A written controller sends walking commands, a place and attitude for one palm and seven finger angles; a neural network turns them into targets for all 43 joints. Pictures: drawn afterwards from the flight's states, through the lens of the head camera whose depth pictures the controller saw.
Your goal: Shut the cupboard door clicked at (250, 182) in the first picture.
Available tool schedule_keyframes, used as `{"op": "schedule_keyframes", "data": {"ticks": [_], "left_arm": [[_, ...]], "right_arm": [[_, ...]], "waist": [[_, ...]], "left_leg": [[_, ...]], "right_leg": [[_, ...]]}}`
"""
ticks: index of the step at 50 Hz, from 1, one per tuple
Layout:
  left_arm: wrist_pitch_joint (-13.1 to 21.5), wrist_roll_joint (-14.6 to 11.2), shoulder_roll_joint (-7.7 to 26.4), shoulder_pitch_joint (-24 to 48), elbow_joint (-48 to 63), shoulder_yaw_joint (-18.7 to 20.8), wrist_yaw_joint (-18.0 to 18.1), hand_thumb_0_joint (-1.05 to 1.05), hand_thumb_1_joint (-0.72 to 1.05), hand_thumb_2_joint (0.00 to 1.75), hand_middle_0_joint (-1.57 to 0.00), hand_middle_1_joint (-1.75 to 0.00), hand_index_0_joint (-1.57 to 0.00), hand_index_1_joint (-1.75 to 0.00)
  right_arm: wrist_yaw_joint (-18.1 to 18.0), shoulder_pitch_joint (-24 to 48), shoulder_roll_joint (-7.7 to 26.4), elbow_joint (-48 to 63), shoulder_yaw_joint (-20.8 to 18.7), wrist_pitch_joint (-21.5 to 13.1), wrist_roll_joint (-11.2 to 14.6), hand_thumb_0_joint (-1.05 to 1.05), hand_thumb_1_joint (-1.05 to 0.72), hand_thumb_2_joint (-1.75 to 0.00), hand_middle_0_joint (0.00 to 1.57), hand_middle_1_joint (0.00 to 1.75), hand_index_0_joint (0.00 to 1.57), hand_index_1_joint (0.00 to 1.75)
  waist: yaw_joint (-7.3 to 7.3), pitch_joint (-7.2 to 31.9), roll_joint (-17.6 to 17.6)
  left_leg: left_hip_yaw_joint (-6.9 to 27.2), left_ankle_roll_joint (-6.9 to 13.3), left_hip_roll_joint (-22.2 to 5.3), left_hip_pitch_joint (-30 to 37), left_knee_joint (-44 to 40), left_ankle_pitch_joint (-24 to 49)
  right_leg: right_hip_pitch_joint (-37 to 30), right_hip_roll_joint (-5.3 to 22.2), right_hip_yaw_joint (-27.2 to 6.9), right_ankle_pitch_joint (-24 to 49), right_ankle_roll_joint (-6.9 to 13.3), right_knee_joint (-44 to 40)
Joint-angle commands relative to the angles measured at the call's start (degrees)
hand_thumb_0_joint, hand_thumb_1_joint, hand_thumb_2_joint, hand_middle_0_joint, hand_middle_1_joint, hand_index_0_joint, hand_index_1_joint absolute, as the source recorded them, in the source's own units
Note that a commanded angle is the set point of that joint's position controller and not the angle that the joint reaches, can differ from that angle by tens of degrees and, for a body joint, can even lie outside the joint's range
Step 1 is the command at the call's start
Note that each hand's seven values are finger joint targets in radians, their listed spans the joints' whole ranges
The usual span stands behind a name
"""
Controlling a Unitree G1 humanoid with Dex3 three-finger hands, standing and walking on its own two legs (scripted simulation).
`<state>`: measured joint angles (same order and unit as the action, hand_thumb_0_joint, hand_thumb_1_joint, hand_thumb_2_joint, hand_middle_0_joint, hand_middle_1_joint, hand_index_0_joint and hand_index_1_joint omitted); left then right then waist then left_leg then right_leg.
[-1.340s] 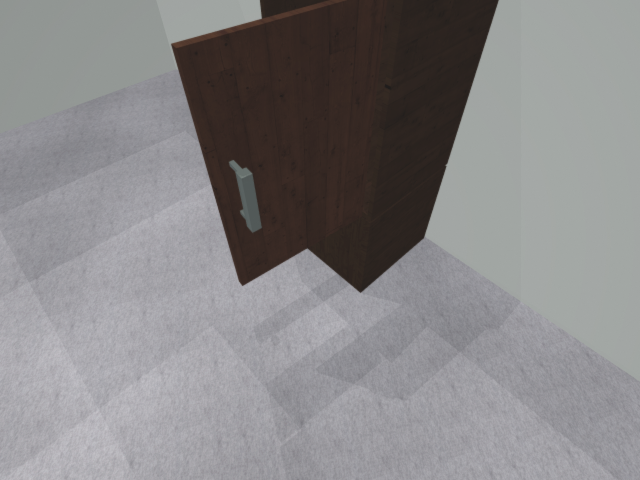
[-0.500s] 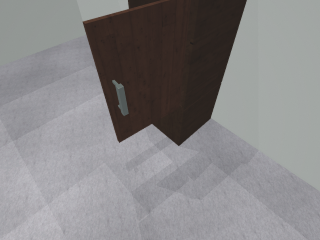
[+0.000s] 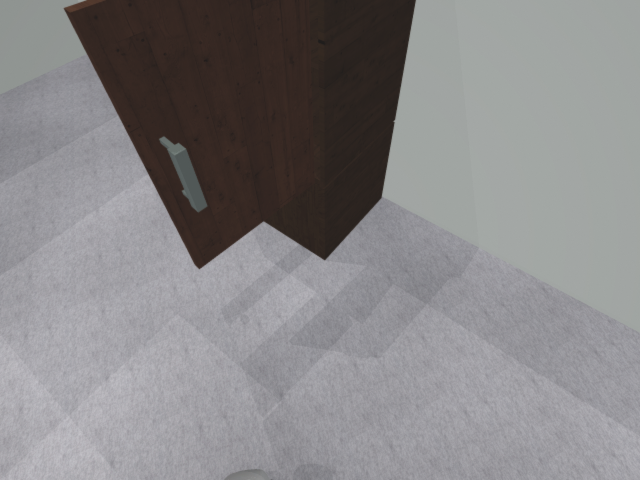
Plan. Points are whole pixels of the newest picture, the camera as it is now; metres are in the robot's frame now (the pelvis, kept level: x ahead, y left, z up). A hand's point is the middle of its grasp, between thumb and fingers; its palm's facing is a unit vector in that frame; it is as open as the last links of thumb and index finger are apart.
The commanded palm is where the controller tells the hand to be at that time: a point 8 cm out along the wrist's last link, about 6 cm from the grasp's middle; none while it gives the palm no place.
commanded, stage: walk to a spot facing it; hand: left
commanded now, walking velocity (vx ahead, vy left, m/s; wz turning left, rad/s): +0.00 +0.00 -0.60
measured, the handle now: (182, 174) +0.59 +0.30 -0.03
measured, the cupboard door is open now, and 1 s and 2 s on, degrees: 84 84 84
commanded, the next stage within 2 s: none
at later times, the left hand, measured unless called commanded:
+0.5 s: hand out of the picture +0.07 +0.19 -0.16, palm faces -0.14 -0.96 -0.24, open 7.4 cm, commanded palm none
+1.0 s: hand (253, 450) +0.17 +0.12 -0.15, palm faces -0.50 -0.82 -0.28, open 7.4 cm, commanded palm none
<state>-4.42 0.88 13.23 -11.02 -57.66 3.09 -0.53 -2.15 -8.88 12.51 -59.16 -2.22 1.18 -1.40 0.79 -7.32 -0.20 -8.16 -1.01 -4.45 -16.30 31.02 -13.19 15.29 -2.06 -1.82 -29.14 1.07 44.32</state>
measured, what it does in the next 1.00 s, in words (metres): steps on the spot, turning right: left foot, then right foot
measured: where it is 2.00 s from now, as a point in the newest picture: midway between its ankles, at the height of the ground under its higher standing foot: (433, 470)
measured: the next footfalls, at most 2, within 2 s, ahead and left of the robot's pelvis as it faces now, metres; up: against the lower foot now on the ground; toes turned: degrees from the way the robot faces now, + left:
left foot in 0.54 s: +0.05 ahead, +0.13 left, +0.00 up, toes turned -16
right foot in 0.86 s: -0.04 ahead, -0.15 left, +0.00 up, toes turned -31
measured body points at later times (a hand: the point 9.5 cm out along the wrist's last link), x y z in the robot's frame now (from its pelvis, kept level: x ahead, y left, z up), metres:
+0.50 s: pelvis -0.01 -0.01 +0.01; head +0.04 -0.01 +0.45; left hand +0.08 +0.24 -0.14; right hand +0.07 -0.28 -0.12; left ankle +0.00 +0.13 -0.71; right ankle -0.03 -0.11 -0.73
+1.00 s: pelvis -0.02 -0.02 +0.00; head +0.02 -0.06 +0.44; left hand +0.20 +0.16 -0.13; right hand -0.12 -0.29 -0.15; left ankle +0.02 +0.11 -0.66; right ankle -0.08 -0.13 -0.73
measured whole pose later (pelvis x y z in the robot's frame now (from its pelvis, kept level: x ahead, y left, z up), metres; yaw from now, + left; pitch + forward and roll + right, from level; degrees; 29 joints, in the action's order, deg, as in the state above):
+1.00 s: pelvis -0.02 -0.02 +0.00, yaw -32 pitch +1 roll +0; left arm -1.8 1.4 14.0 -9.5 -50.5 3.9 -0.7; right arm -0.6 -10.8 16.2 -53.4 -3.8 3.3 -0.9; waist -0.7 -6.9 1.7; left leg -2.7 -4.0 -5.6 -26.5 63.4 -27.3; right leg 17.5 -0.6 -0.7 -16.9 0.4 33.7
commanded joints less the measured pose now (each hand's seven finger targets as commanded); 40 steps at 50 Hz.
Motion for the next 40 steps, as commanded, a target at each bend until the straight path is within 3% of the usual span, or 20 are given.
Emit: {"op": "schedule_keyframes", "data": {"ticks": [1,2,3,4,5,6,7,11,19,22,24,25,26,27,28,29,31,33,38,40], "left_arm": [[1.4,0.3,5.2,-4.7,4.6,2.1,-0.5,0.00,0.90,0.90,-0.20,-0.30,-0.20,-0.30],[1.6,0.4,5.9,-9.5,3.5,2.7,-0.5,0.00,0.90,0.90,-0.20,-0.30,-0.20,-0.30],[2.3,1.3,10.2,-12.0,2.9,3.5,-0.1,0.00,0.90,0.90,-0.20,-0.30,-0.20,-0.30],[2.4,1.6,15.3,-10.0,3.9,4.2,0.8,0.00,0.90,0.90,-0.20,-0.30,-0.20,-0.30],[2.5,0.8,14.1,-8.1,4.9,4.0,1.3,0.00,0.90,0.90,-0.20,-0.30,-0.20,-0.30],[2.5,0.8,13.4,-4.0,6.5,3.7,1.2,0.00,0.90,0.90,-0.20,-0.30,-0.20,-0.30],[2.5,0.8,11.0,-0.9,7.5,3.5,1.3,0.00,0.90,0.90,-0.20,-0.30,-0.20,-0.30],[3.7,0.5,9.2,-3.6,7.2,3.1,2.0,0.00,0.90,0.90,-0.20,-0.30,-0.20,-0.30],[3.3,0.8,10.6,-6.9,6.6,4.2,2.1,0.00,0.90,0.90,-0.20,-0.30,-0.20,-0.30],[3.0,0.8,10.8,-4.4,7.3,4.4,1.9,0.00,0.90,0.90,-0.20,-0.30,-0.20,-0.30],[2.7,0.5,10.2,-1.6,8.0,4.2,1.8,0.00,0.90,0.90,-0.20,-0.30,-0.20,-0.30],[2.6,0.1,8.4,-0.5,8.6,3.7,1.7,0.00,0.90,0.90,-0.20,-0.30,-0.20,-0.30],[2.4,-0.6,5.2,-1.4,10.0,3.0,1.0,0.00,0.90,0.90,-0.20,-0.30,-0.20,-0.30],[2.4,0.0,6.1,1.1,11.2,2.7,0.5,0.00,0.90,0.90,-0.20,-0.30,-0.20,-0.30],[2.4,0.6,7.4,2.2,11.8,3.0,0.3,0.00,0.90,0.90,-0.20,-0.30,-0.20,-0.30],[2.2,1.0,7.5,1.7,11.5,3.6,-0.2,0.00,0.90,0.90,-0.20,-0.30,-0.20,-0.30],[1.9,0.7,6.4,1.9,10.5,3.6,-1.0,0.00,0.90,0.90,-0.20,-0.30,-0.20,-0.30],[1.8,0.6,5.0,1.8,11.1,2.8,-1.5,0.00,0.90,0.90,-0.20,-0.30,-0.20,-0.30],[2.2,0.3,4.7,3.8,12.0,2.2,-2.1,0.00,0.90,0.90,-0.20,-0.30,-0.20,-0.30],[2.3,0.3,5.2,1.6,11.3,2.4,-2.1,0.00,0.90,0.90,-0.20,-0.30,-0.20,-0.30]], "right_arm": [[-0.8,0.8,12.4,4.7,-2.9,-0.7,-0.6,0.00,-0.90,-0.90,0.20,0.30,0.20,0.30],[-0.8,3.8,12.0,5.9,-2.9,-0.3,-0.2,0.00,-0.90,-0.90,0.20,0.30,0.20,0.30],[-0.6,4.9,9.1,7.1,-2.8,0.3,0.5,0.00,-0.90,-0.90,0.20,0.30,0.20,0.30],[-0.1,6.0,5.8,9.1,-2.5,0.5,0.6,0.00,-0.90,-0.90,0.20,0.30,0.20,0.30],[0.2,5.3,7.7,8.8,-2.9,1.0,0.4,0.00,-0.90,-0.90,0.20,0.30,0.20,0.30],[0.7,3.1,7.4,8.0,-3.0,1.1,0.8,0.00,-0.90,-0.90,0.20,0.30,0.20,0.30],[0.6,4.1,6.8,7.0,-3.3,1.3,0.4,0.00,-0.90,-0.90,0.20,0.30,0.20,0.30],[0.3,3.1,5.0,7.1,-2.6,0.8,0.5,0.00,-0.90,-0.90,0.20,0.30,0.20,0.30],[-0.3,5.8,4.3,9.8,-2.2,0.1,1.3,0.00,-0.90,-0.90,0.20,0.30,0.20,0.30],[-0.5,3.5,4.5,9.8,-2.2,-0.3,1.6,0.00,-0.90,-0.90,0.20,0.30,0.20,0.30],[-0.8,-1.1,5.3,8.5,-2.2,-0.7,1.7,0.00,-0.90,-0.90,0.20,0.30,0.20,0.30],[-1.0,-3.8,7.2,7.5,-2.5,-1.2,1.5,0.00,-0.90,-0.90,0.20,0.30,0.20,0.30],[-1.2,-4.2,12.6,8.0,-3.4,-1.9,0.6,0.00,-0.90,-0.90,0.20,0.30,0.20,0.30],[-1.4,-5.2,14.9,8.8,-3.7,-1.4,0.2,0.00,-0.90,-0.90,0.20,0.30,0.20,0.30],[-1.3,-4.1,13.6,9.7,-3.1,-1.2,-0.2,0.00,-0.90,-0.90,0.20,0.30,0.20,0.30],[-1.3,-2.3,11.4,10.2,-2.5,-1.6,-0.6,0.00,-0.90,-0.90,0.20,0.30,0.20,0.30],[-1.4,0.7,10.2,11.1,-2.1,-1.6,-0.7,0.00,-0.90,-0.90,0.20,0.30,0.20,0.30],[-1.3,0.0,10.3,11.1,-2.3,-1.5,-0.7,0.00,-0.90,-0.90,0.20,0.30,0.20,0.30],[-0.3,-4.3,12.7,10.1,-3.5,-1.1,-0.5,0.00,-0.90,-0.90,0.20,0.30,0.20,0.30],[0.0,-2.9,13.5,10.2,-3.7,-0.9,-0.3,0.00,-0.90,-0.90,0.20,0.30,0.20,0.30]], "waist": [[1.89,9.4,10.2],[4.56,9.6,5.3],[5.56,8.2,-12.1],[5.34,4.8,-23.6],[4.15,4.2,-16.2],[1.63,4.2,-10.9],[0.53,2.3,-10.0],[0.60,7.3,-5.2],[2.47,10.5,-8.2],[0.82,10.8,-8.3],[-1.65,11.9,-7.0],[-3.05,13.1,-2.5],[-2.80,12.9,13.8],[-3.34,10.3,17.1],[-2.78,8.2,10.9],[-1.44,6.8,8.7],[0.11,5.0,12.3],[-0.20,7.0,12.9],[-2.26,9.1,13.0],[-0.48,9.2,12.5]], "left_leg": [[11.1,8.5,-16.6,1.6,-7.7,12.8],[7.2,5.5,-12.9,-3.8,-0.7,6.8],[1.7,0.6,-3.9,-10.0,12.1,-6.2],[2.6,-2.0,3.7,-18.2,26.7,-22.2],[9.5,-1.2,1.9,-18.0,33.4,-18.9],[9.4,-1.2,0.8,-17.1,35.9,-15.8],[10.0,-1.4,0.6,-17.4,38.1,-11.4],[9.8,-2.8,1.0,-16.3,32.6,-9.1],[9.3,-2.6,3.5,-11.9,17.5,-12.8],[9.5,-2.0,4.3,-6.2,8.7,-11.0],[9.2,-1.5,4.1,4.6,-3.4,-3.3],[11.8,-0.4,-0.4,15.0,-10.1,1.7],[26.7,4.5,-15.2,21.8,-15.5,6.8],[32.1,10.6,-24.8,16.5,-15.7,16.6],[29.7,13.0,-25.2,10.5,-14.2,19.5],[25.7,12.7,-21.9,7.7,-14.5,22.4],[15.9,10.3,-15.7,7.3,-10.9,29.9],[9.3,8.1,-12.8,11.0,-7.5,34.0],[5.7,6.4,-13.5,10.3,-4.3,30.0],[4.7,4.8,-13.8,7.3,-1.0,25.9]], "right_leg": [[-2.6,3.8,1.7,0.9,-0.3,-1.5],[-8.8,3.6,2.1,9.9,-0.7,-11.1],[-9.7,10.1,-9.4,16.5,0.9,-25.1],[-6.1,22.4,-28.8,24.5,5.1,-31.6],[-4.2,22.2,-26.3,25.0,8.3,-30.2],[-0.2,20.8,-22.8,14.1,10.6,-30.0],[1.6,16.7,-22.2,14.8,9.4,-29.3],[-7.8,14.6,-18.1,38.5,9.0,-23.4],[-13.8,13.6,-22.8,48.5,10.7,-20.6],[-10.1,12.2,-24.2,47.9,9.6,-19.3],[-3.6,9.5,-23.2,43.4,6.3,-16.6],[4.7,5.9,-19.7,33.6,3.4,-13.5],[17.1,-2.3,-10.9,8.9,-0.5,-3.8],[18.9,-1.8,-2.6,-7.4,-3.0,10.1],[17.4,1.0,-3.6,-5.9,-3.7,16.9],[17.6,1.0,-2.8,-2.8,-4.5,21.5],[17.9,2.8,-0.9,-0.1,-4.8,22.3],[15.9,2.9,2.8,1.1,-4.8,15.1],[6.3,1.5,7.8,5.2,-3.5,-0.2],[0.4,1.6,7.9,10.0,-2.5,-7.4]]}}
